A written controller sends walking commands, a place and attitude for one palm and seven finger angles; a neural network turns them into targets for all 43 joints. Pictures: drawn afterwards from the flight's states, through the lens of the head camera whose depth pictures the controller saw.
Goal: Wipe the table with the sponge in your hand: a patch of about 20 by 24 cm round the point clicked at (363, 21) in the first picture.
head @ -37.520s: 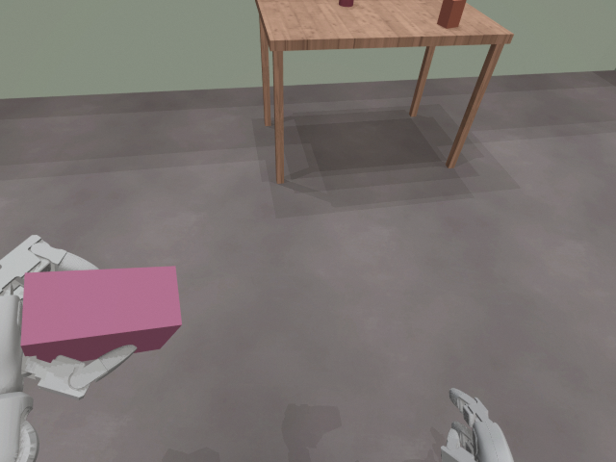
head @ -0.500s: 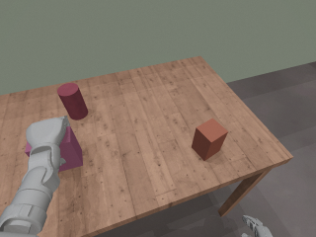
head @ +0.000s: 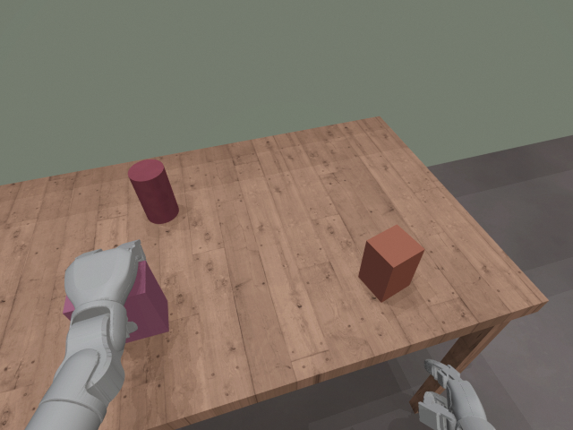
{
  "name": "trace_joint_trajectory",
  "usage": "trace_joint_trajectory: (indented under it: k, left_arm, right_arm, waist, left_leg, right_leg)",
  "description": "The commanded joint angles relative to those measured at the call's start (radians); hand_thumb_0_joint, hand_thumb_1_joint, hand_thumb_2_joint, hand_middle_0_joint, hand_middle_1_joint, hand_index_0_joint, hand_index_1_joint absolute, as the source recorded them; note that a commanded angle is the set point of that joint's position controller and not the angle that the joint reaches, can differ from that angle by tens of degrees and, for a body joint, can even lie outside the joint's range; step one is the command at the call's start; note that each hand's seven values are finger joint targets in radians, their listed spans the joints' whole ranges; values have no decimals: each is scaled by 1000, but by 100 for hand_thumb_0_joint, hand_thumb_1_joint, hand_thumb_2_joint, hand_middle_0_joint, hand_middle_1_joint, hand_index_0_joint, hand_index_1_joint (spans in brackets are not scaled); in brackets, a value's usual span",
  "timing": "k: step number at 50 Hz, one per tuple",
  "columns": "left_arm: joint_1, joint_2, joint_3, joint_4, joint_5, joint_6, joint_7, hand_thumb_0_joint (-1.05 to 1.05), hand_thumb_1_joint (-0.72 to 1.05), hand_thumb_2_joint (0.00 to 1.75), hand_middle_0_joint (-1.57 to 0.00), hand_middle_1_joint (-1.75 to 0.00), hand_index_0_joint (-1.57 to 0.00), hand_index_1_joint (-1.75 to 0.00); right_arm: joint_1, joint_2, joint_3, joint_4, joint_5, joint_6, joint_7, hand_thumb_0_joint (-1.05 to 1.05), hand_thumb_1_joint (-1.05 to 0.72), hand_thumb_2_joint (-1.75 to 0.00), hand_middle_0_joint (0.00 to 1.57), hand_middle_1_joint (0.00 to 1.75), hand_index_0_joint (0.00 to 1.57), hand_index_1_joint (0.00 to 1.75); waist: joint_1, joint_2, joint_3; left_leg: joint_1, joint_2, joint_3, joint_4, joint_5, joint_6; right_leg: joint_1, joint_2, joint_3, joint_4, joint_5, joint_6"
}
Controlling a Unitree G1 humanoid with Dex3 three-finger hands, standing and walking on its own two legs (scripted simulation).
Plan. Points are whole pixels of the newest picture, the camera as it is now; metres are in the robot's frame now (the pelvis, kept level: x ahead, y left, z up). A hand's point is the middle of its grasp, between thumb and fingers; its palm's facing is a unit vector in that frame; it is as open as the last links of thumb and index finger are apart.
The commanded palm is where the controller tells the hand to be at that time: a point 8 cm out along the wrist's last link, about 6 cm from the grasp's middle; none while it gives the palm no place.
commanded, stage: wipe back along the first lane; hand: left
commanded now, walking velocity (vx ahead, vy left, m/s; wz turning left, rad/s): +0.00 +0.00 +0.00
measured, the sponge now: (126, 312) +0.27 +0.30 -0.02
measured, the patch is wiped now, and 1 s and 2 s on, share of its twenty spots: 1.00 1.00 1.00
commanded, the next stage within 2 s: lift the sponge slowly off the table in 0.56 s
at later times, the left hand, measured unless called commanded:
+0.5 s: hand (116, 321) +0.24 +0.28 +0.03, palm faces -0.01 -0.09 -1.00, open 10.2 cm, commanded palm +0.19 +0.27 +0.07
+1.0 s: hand (113, 343) +0.21 +0.27 +0.04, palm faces -0.01 -0.12 -0.99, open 10.1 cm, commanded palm +0.18 +0.26 +0.09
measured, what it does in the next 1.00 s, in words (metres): stands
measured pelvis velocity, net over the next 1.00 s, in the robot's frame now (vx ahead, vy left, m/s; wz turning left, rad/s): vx -0.02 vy -0.01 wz -0.01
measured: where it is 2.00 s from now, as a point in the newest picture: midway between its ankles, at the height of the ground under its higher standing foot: outside the picture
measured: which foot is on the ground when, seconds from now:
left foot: down 0.00-1.00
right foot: down 0.00-1.00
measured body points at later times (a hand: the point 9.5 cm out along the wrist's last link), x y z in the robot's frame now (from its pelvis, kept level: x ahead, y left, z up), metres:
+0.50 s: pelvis +0.00 -0.01 +0.00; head -0.01 -0.03 +0.45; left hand +0.23 +0.28 +0.09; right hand +0.21 -0.23 -0.08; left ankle -0.03 +0.09 -0.74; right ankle -0.01 -0.13 -0.74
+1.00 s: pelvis -0.02 -0.01 +0.00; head -0.03 -0.03 +0.45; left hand +0.20 +0.27 +0.09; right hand +0.21 -0.22 -0.08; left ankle -0.03 +0.09 -0.74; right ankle -0.01 -0.13 -0.74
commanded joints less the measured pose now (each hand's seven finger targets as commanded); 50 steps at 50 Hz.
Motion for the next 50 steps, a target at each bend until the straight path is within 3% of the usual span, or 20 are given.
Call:
trace_joint_trajectory:
  k: [1, 4, 7, 9, 13, 14, 17, 19, 22, 24, 25, 30, 36, 39, 40, 42, 45, 47, 49, 50]
  left_arm:
    - [-86, 108, 31, -133, -25, 28, -27, 0, 10, 130, -120, -160, -120, -160]
    - [-39, 154, 77, -154, -29, 37, -27, 0, 10, 130, -120, -160, -120, -160]
    - [-21, 106, 33, -172, -32, 41, -36, 0, 10, 130, -120, -160, -120, -160]
    - [18, 141, 68, -193, -35, 41, -36, 0, 10, 130, -120, -160, -120, -160]
    - [35, 111, 41, -213, -37, 36, -42, 0, 10, 130, -120, -160, -120, -160]
    - [56, 150, 82, -229, -43, 36, -40, 0, 10, 130, -120, -160, -120, -160]
    - [47, 97, 33, -233, -41, 40, -44, 0, 10, 130, -120, -160, -120, -160]
    - [110, 159, 97, -262, -48, 33, -39, 0, 10, 130, -120, -160, -120, -160]
    - [144, 105, 57, -267, -51, 29, -41, 0, 10, 130, -120, -160, -120, -160]
    - [196, 148, 103, -311, -53, 22, -36, 0, 10, 130, -120, -160, -120, -160]
    - [224, 106, 68, -330, -57, 25, -37, 0, 10, 130, -120, -160, -120, -160]
    - [297, 77, 46, -397, -54, 32, -27, 0, 10, 130, -120, -160, -120, -160]
    - [163, 94, 34, -434, -32, 60, -14, 0, 10, 130, -120, -160, -120, -160]
    - [182, 154, 89, -444, -37, 63, -16, 0, 10, 130, -120, -160, -120, -160]
    - [156, 145, 77, -458, -36, 65, -19, 0, 10, 130, -120, -160, -120, -160]
    - [125, 116, 42, -439, -28, 67, -25, 0, 10, 130, -120, -160, -120, -160]
    - [76, 133, 42, -503, -16, 66, -32, 0, 10, 130, -120, -160, -120, -160]
    - [84, 109, 18, -486, -18, 64, -37, 0, 10, 130, -120, -160, -120, -160]
    - [55, 182, 79, -500, -19, 59, -38, 0, 10, 130, -120, -160, -120, -160]
    - [29, 154, 54, -518, -13, 56, -39, 0, 10, 130, -120, -160, -120, -160]
  right_arm:
    - [-158, -133, -48, -158, -2, -43, -12, 0, -90, -90, 20, 30, 20, 30]
    - [-167, -138, -45, -158, -5, -46, -14, 0, -90, -90, 20, 30, 20, 30]
    - [-175, -128, -41, -160, -4, -49, -17, 0, -90, -90, 20, 30, 20, 30]
    - [-182, -134, -41, -163, -6, -52, -15, 0, -90, -90, 20, 30, 20, 30]
    - [-182, -128, -41, -166, -7, -59, -16, 0, -90, -90, 20, 30, 20, 30]
    - [-188, -133, -42, -167, -8, -60, -17, 0, -90, -90, 20, 30, 20, 30]
    - [-189, -126, -41, -169, -7, -64, -19, 0, -90, -90, 20, 30, 20, 30]
    - [-194, -133, -42, -171, -10, -67, -18, 0, -90, -90, 20, 30, 20, 30]
    - [-195, -124, -40, -171, -9, -71, -17, 0, -90, -90, 20, 30, 20, 30]
    - [-200, -127, -44, -173, -11, -75, -13, 0, -90, -90, 20, 30, 20, 30]
    - [-202, -119, -42, -184, -9, -74, -11, 0, -90, -90, 20, 30, 20, 30]
    - [-211, -113, -44, -189, -10, -79, 1, 0, -90, -90, 20, 30, 20, 30]
    - [-231, -112, -43, -183, -12, -75, -11, 0, -90, -90, 20, 30, 20, 30]
    - [-240, -118, -40, -178, -15, -76, -19, 0, -90, -90, 20, 30, 20, 30]
    - [-236, -113, -40, -182, -12, -73, -23, 0, -90, -90, 20, 30, 20, 30]
    - [-244, -110, -36, -171, -15, -75, -23, 0, -90, -90, 20, 30, 20, 30]
    - [-248, -108, -36, -179, -17, -80, -24, 0, -90, -90, 20, 30, 20, 30]
    - [-255, -105, -31, -175, -18, -85, -22, 0, -90, -90, 20, 30, 20, 30]
    - [-260, -113, -32, -171, -21, -86, -28, 0, -90, -90, 20, 30, 20, 30]
    - [-253, -106, -33, -174, -21, -85, -29, 0, -90, -90, 20, 30, 20, 30]
  waist:
    - [0, -72, -140]
    - [15, -65, -136]
    - [10, -59, -127]
    - [22, -46, -132]
    - [16, -77, -121]
    - [24, -67, -120]
    - [15, -83, -96]
    - [34, -66, -115]
    - [26, -92, -99]
    - [39, -78, -122]
    - [37, -60, -122]
    - [39, -59, -97]
    - [30, -59, -61]
    - [44, -58, -83]
    - [40, -49, -106]
    - [31, -39, -62]
    - [36, 30, -101]
    - [34, 9, -69]
    - [39, 4, -83]
    - [35, 4, -103]
  left_leg:
    - [67, 18, -55, -63, 371, -17]
    - [64, 14, -59, -74, 345, -15]
    - [66, 10, -50, -75, 337, -13]
    - [68, 12, -57, -83, 332, -13]
    - [63, 9, -51, -80, 314, -8]
    - [61, 11, -57, -89, 297, -7]
    - [59, 10, -50, -90, 284, -5]
    - [62, 7, -52, -91, 288, -5]
    - [57, 4, -44, -85, 298, -5]
    - [69, 7, -49, -83, 317, -7]
    - [64, 5, -41, -84, 312, -4]
    - [68, 13, -45, -83, 327, -6]
    - [77, 14, -55, -103, 261, -1]
    - [89, 13, -61, -113, 257, -2]
    - [93, 9, -54, -112, 257, 4]
    - [97, 12, -54, -118, 245, -1]
    - [119, 15, -61, -130, 248, 3]
    - [121, 15, -67, -134, 252, 0]
    - [128, 15, -71, -143, 238, 2]
    - [134, 12, -63, -138, 255, 6]
  right_leg:
    - [106, 19, 16, -21, 321, -83]
    - [123, 20, 35, -25, 311, -87]
    - [128, 17, 28, -30, 313, -84]
    - [136, 20, 41, -31, 300, -88]
    - [136, 17, 37, -36, 302, -82]
    - [140, 21, 48, -37, 276, -85]
    - [125, 18, 38, -45, 261, -81]
    - [155, 17, 58, -42, 288, -85]
    - [151, 14, 54, -41, 320, -80]
    - [170, 16, 67, -32, 345, -84]
    - [174, 12, 48, -31, 336, -79]
    - [157, 18, 47, -30, 327, -81]
    - [117, 23, 58, -54, 207, -82]
    - [147, 24, 70, -58, 204, -85]
    - [161, 21, 58, -58, 201, -81]
    - [132, 23, 58, -71, 171, -82]
    - [153, 29, 52, -69, 144, -88]
    - [144, 29, 52, -78, 149, -89]
    - [161, 33, 71, -86, 136, -91]
    - [172, 29, 53, -83, 153, -88]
